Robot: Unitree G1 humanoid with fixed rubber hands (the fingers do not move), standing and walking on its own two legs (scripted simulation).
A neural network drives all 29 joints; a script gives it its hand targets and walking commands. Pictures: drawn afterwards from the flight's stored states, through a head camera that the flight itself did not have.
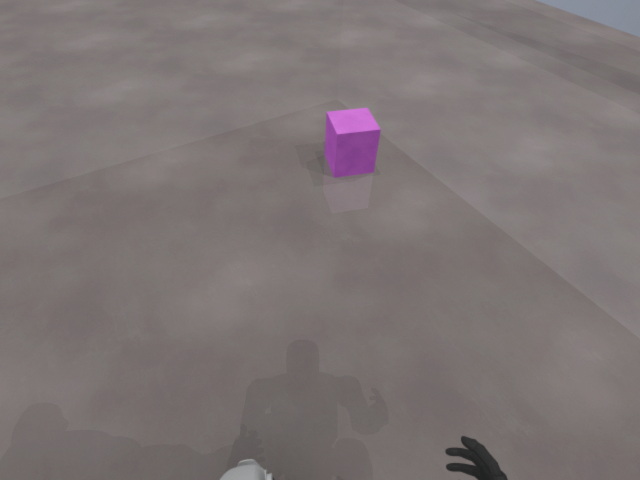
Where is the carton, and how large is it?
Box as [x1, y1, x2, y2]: [325, 108, 380, 177]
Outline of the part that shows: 367,108 329,111 326,113 325,156 334,177 373,172 380,129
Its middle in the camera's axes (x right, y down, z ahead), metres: +0.17 -0.50 +1.93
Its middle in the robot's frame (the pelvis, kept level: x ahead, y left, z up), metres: +1.73 -0.08 -0.64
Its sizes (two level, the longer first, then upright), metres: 0.210 0.200 0.250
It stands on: the floor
